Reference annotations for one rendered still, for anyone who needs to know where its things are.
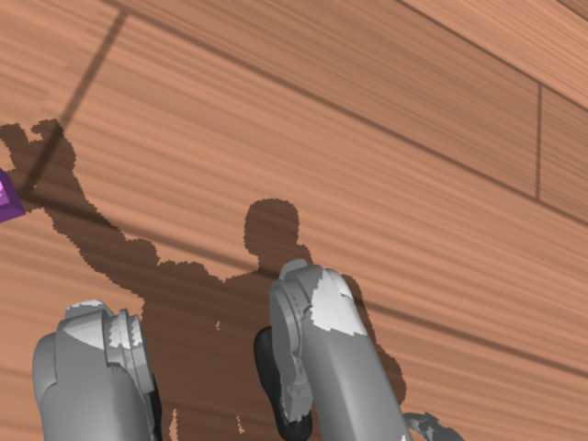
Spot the right robot hand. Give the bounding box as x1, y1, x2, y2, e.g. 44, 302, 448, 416
403, 413, 465, 441

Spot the right robot foot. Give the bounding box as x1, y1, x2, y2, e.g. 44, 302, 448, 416
254, 326, 312, 441

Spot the cube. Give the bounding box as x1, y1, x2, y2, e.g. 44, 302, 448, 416
0, 168, 26, 223

